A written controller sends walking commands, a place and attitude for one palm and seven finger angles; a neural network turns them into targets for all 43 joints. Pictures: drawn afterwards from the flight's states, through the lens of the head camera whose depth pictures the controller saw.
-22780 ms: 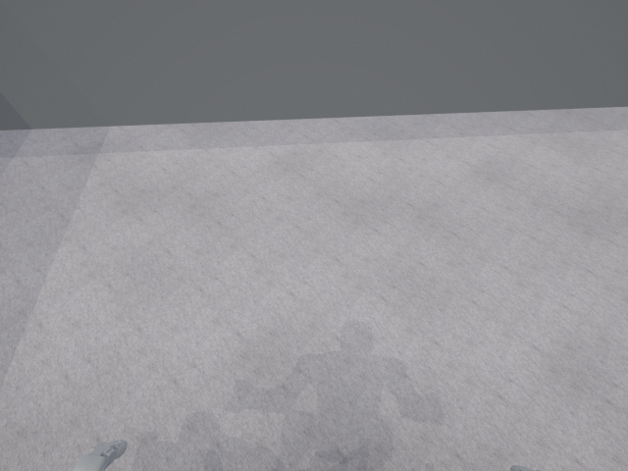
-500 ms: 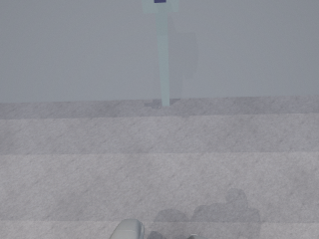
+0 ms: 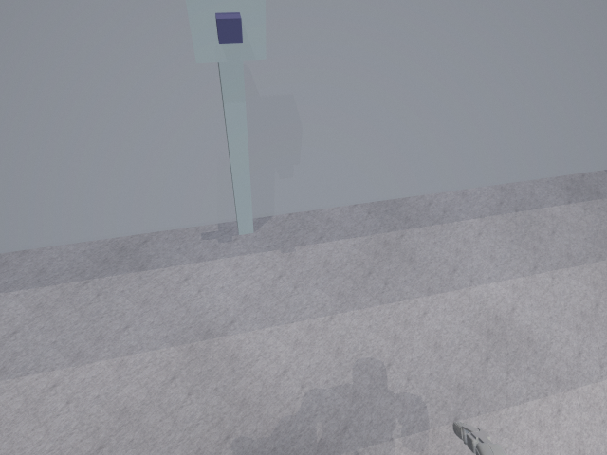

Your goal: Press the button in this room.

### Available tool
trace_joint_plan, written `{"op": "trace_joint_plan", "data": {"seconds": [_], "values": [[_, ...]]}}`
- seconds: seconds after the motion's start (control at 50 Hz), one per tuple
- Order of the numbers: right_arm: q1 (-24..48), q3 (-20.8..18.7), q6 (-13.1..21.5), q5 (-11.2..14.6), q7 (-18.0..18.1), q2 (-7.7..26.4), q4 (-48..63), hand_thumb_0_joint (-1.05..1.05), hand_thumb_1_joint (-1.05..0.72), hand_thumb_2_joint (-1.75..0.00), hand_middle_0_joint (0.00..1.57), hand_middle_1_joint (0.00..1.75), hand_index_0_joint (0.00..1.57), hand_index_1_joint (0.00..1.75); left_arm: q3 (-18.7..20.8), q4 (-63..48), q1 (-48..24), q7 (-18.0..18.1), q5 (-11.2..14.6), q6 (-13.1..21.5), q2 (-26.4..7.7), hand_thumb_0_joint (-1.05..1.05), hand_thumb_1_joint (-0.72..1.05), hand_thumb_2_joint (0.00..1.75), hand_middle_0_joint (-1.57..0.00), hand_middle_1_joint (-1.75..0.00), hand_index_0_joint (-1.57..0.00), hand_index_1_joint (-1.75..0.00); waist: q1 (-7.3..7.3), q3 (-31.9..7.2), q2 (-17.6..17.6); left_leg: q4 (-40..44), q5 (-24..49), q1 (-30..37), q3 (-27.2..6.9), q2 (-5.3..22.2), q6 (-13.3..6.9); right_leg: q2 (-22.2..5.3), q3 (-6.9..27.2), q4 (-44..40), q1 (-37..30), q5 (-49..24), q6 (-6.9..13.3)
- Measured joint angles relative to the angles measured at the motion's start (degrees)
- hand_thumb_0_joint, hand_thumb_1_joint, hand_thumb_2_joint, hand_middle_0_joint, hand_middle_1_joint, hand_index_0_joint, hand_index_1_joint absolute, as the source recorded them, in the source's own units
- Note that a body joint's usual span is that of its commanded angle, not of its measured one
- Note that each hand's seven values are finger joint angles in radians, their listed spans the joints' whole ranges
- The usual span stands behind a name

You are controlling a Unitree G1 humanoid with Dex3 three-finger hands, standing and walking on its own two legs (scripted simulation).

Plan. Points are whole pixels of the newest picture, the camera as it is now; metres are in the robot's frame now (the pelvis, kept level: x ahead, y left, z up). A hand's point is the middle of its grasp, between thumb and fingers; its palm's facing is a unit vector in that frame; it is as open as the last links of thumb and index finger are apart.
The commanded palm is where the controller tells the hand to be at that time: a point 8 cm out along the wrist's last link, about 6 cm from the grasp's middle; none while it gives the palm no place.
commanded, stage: walk to a spot facing it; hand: left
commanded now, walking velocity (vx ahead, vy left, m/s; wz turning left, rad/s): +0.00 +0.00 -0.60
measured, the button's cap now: (229, 27) +0.90 +0.28 +0.07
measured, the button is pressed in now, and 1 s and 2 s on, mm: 0 0 0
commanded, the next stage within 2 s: turn to face it in 1.56 s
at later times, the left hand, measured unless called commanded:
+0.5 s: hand (251, 342) +0.30 +0.12 -0.17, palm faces -0.38 -0.90 -0.21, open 7.4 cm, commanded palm none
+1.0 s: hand (229, 323) +0.33 +0.16 -0.18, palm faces -0.47 -0.85 -0.23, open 7.4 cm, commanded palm none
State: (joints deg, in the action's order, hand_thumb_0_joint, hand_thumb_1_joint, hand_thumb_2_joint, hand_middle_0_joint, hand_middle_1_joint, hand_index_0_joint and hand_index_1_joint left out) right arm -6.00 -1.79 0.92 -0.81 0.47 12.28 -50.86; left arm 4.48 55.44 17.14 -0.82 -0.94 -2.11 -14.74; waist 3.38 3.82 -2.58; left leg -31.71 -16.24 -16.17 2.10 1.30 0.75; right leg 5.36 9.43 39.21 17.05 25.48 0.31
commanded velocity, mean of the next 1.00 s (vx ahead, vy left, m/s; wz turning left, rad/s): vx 0.06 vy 0.00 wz -0.60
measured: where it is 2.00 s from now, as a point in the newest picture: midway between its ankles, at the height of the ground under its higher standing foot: (326, 428)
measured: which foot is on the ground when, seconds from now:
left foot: down 0.00-0.50, up 0.52-0.94, down 0.96-1.00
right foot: up 0.00-0.46, down 0.48-0.98, up 1.00-1.00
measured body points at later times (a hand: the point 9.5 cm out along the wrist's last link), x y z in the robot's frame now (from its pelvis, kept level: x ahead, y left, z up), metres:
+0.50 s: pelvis +0.10 -0.01 -0.02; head +0.16 -0.03 +0.43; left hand +0.32 +0.17 -0.15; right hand -0.04 -0.22 -0.16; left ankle +0.00 +0.11 -0.72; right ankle +0.11 -0.10 -0.74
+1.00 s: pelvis +0.20 -0.01 +0.00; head +0.25 -0.01 +0.44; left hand +0.36 +0.21 -0.16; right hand +0.18 -0.29 -0.12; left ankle +0.28 +0.09 -0.73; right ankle +0.11 -0.10 -0.72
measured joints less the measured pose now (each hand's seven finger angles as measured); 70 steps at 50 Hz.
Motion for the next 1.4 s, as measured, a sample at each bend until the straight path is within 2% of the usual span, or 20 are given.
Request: {"op": "trace_joint_plan", "data": {"seconds": [0.04,0.1,0.16,0.22,0.36,0.44,0.48,0.5,0.52,0.56,0.62,0.74,0.88,0.96,0.98,1.02,1.1,1.2,1.32,1.4], "values": [[-1.48,0.56,-0.35,-0.31,-0.15,-0.71,0.18,0.0,-0.91,-0.9,0.2,0.3,0.2,0.3,0.53,0.38,-0.4,-0.22,-0.45,-0.73,-0.59,0.01,0.9,0.89,-0.2,-0.3,-0.2,-0.3,-0.33,-0.11,0.12,0.08,-1.91,1.93,2.04,1.04,-1.85,-0.9,-3.9,10.99,4.14,3.73,-0.93],[-4.43,0.87,-0.38,-0.54,0.17,-1.44,-0.34,0.0,-0.91,-0.9,0.2,0.3,0.2,0.3,1.18,-0.1,-1.72,-0.88,-0.93,-1.03,-1.42,0.01,0.91,0.89,-0.19,-0.3,-0.2,-0.3,-1.34,-0.11,0.9,3.51,-2.01,5.27,3.96,2.32,-2.3,-3.22,-7.95,22.25,9.28,0.58,-2.2],[-7.15,0.97,-0.06,-0.35,0.54,-2.07,-1.7,0.0,-0.91,-0.9,0.2,0.3,0.2,0.3,1.52,-1.4,-3.53,-0.89,-0.82,-0.88,-2.21,0.01,0.91,0.89,-0.19,-0.3,-0.2,-0.3,-1.77,0.53,0.89,6.02,-1.82,7.68,6.16,2.8,-2.38,-5.31,-8.77,28.22,13.16,-3.65,-3.09],[-9.64,0.8,0.04,-0.21,0.76,-2.62,-3.22,0.0,-0.91,-0.9,0.2,0.3,0.2,0.3,1.65,-2.26,-5.35,-0.79,-0.8,-1.15,-2.45,0.01,0.91,0.9,-0.19,-0.3,-0.2,-0.3,-2.33,1.09,0.76,6.68,-2.83,9.29,8.46,3.12,-2.45,-6.56,-9.13,29.47,15.08,-6.25,-3.67],[-14.1,-0.39,-0.07,-0.56,0.87,-3.03,-6.15,0.0,-0.91,-0.9,0.2,0.3,0.2,0.3,0.81,-2.77,-10.17,-1.16,-0.86,-2.13,-0.62,0.01,0.91,0.9,-0.19,-0.3,-0.19,-0.3,-4.85,2.3,1.02,5.15,-6.97,12.14,13.62,3.72,-1.72,-7.82,-12.85,19.03,13.25,-6.26,-3.59],[-15.32,-1.39,-0.46,-0.57,0.58,-2.23,-7.36,0.0,-0.91,-0.9,0.2,0.3,0.2,0.3,-0.27,-3.69,-12.81,-1.32,-0.86,-1.55,1.17,0.01,0.91,0.9,-0.19,-0.3,-0.19,-0.3,-6.12,3.14,2.22,2.07,-10.58,13.57,17.0,4.96,-0.28,-6.77,-15.82,7.81,9.46,-4.49,-1.72],[-16.21,-1.72,-0.72,-0.21,0.3,-1.88,-7.66,0.0,-0.91,-0.9,0.2,0.3,0.2,0.3,-0.85,-4.57,-13.49,-1.37,-0.87,-0.32,1.59,0.01,0.91,0.9,-0.19,-0.3,-0.19,-0.3,-6.38,3.23,2.65,-4.22,-12.56,12.4,17.94,6.41,0.75,-5.77,-16.87,-0.54,5.45,-8.47,-0.23],[-16.29,-1.72,-1.12,0.18,0.08,-1.72,-7.77,0.0,-0.91,-0.9,0.2,0.3,0.2,0.3,-1.08,-4.95,-13.77,-1.19,-0.92,0.76,1.68,0.01,0.91,0.9,-0.19,-0.3,-0.2,-0.3,-6.17,3.35,2.75,-11.21,-11.89,9.77,16.89,7.56,1.39,-5.22,-16.77,-1.74,4.61,-9.27,2.6],[-15.47,-1.68,-1.86,0.5,0.0,-1.41,-7.84,0.01,-0.91,-0.9,0.2,0.3,0.2,0.3,-1.3,-5.2,-14.0,-0.83,-0.55,1.71,1.86,0.01,0.91,0.89,-0.19,-0.3,-0.2,-0.3,-6.02,3.9,2.95,-20.33,-13.52,6.03,13.47,7.67,2.26,-4.79,-16.31,-0.23,4.85,-8.46,4.0],[-13.05,-1.67,-3.12,0.74,0.31,-0.95,-7.28,0.01,-0.91,-0.9,0.2,0.3,0.2,0.3,-1.71,-5.4,-13.81,-0.03,0.22,2.38,2.18,0.01,0.91,0.89,-0.19,-0.3,-0.2,-0.3,-6.14,5.07,2.94,-34.77,-15.24,-0.69,6.51,6.01,2.98,-4.39,-15.16,0.54,3.58,-7.04,4.64],[-8.96,-1.8,-3.76,0.29,0.27,-0.41,-5.42,0.01,-0.91,-0.9,0.2,0.3,0.2,0.3,-2.06,-4.9,-12.11,0.65,0.64,1.74,2.6,0.0,0.9,0.89,-0.2,-0.3,-0.2,-0.3,-5.6,5.05,3.04,-41.13,-10.71,-7.86,1.2,5.73,3.76,-3.46,-12.78,-3.14,0.64,-8.3,3.88],[-2.98,-1.79,-2.94,-0.64,-0.45,0.56,-0.95,0.0,-0.91,-0.9,0.19,0.3,0.2,0.3,-2.08,-2.78,-8.06,0.16,-0.06,1.22,3.27,0.01,0.9,0.89,-0.2,-0.3,-0.2,-0.3,-4.86,2.58,3.9,-33.62,-3.47,-14.75,-2.54,6.92,5.36,-2.68,-8.72,-8.83,-1.86,-10.67,3.43],[-0.36,-1.44,-2.14,-0.45,-0.9,1.0,0.18,0.0,-0.91,-0.9,0.19,0.3,0.2,0.3,-1.1,-2.3,-3.69,-0.39,-0.48,1.92,2.42,0.01,0.9,0.89,-0.2,-0.3,-0.2,-0.3,-1.47,0.71,2.98,-16.96,-4.94,-10.43,-1.4,4.48,5.39,-2.34,-4.96,-9.99,-2.74,-9.68,1.97],[0.36,-0.87,-1.1,0.02,-0.42,0.79,0.78,0.0,-0.91,-0.9,0.19,0.3,0.2,0.3,-0.36,-1.6,-1.23,-0.04,-0.24,1.0,1.29,0.01,0.9,0.89,-0.2,-0.3,-0.2,-0.3,-0.01,-0.06,1.98,-2.07,-1.93,-2.94,0.05,1.79,4.44,-1.6,-2.42,-7.0,-1.95,-7.04,0.17],[0.49,-0.7,-0.5,-0.08,-0.22,0.24,0.73,0.0,-0.91,-0.9,0.19,0.3,0.2,0.3,-0.09,-1.19,-0.98,0.09,0.03,0.48,0.64,0.01,0.9,0.89,-0.2,-0.3,-0.2,-0.3,0.0,0.0,0.88,-0.75,-0.28,-2.02,0.95,1.24,2.73,-1.75,-1.61,-4.51,-1.1,-5.87,0.04],[0.32,0.05,-0.24,-0.31,-0.32,-0.68,1.08,0.0,-0.91,-0.9,0.2,0.3,0.2,0.3,0.46,-0.29,-0.84,0.28,0.07,-0.46,-0.26,0.01,0.9,0.89,-0.2,-0.3,-0.2,-0.3,0.45,0.39,-0.41,-1.91,-0.98,-0.89,3.1,1.66,-0.17,-2.03,-3.22,6.02,2.35,2.14,-0.74],[-1.8,0.65,-0.33,-0.67,0.02,-1.94,1.26,0.0,-0.91,-0.9,0.2,0.3,0.2,0.3,1.12,0.44,-1.1,-0.39,-0.46,-1.36,-0.89,0.01,0.91,0.89,-0.19,-0.3,-0.2,-0.3,-0.44,0.47,0.16,1.03,-1.85,3.46,5.95,3.96,-1.23,-4.0,-8.56,23.32,8.58,2.64,-2.63],[-5.39,0.4,-0.23,-0.47,0.35,-2.7,-0.5,0.0,-0.91,-0.9,0.2,0.3,0.2,0.3,1.45,-1.09,-3.57,-0.92,-0.46,-1.58,-1.09,0.01,0.91,0.89,-0.19,-0.3,-0.2,-0.3,-1.37,1.07,0.62,4.45,-1.7,7.11,9.24,5.13,-1.01,-7.12,-9.85,28.8,12.79,-2.98,-4.03],[-9.26,-0.86,-0.67,-0.61,0.24,-2.61,-3.24,0.0,-0.91,-0.9,0.2,0.3,0.2,0.3,1.27,-2.43,-7.54,-1.13,-0.57,-2.17,-0.27,0.01,0.91,0.9,-0.19,-0.3,-0.19,-0.3,-3.23,2.02,1.29,4.17,-4.01,9.79,14.02,6.36,0.07,-9.12,-12.37,19.97,12.34,-4.51,-4.37],[-10.99,-2.09,-1.05,-0.74,-0.05,-1.37,-4.73,0.0,-0.91,-0.9,0.2,0.3,0.2,0.3,0.56,-3.43,-10.25,-1.25,-0.64,-1.61,0.63,0.01,0.91,0.9,-0.19,-0.3,-0.19,-0.3,-5.05,2.94,2.62,0.82,-7.23,10.81,17.38,7.96,1.83,-8.4,-14.9,7.71,8.53,-3.94,-2.74]]}}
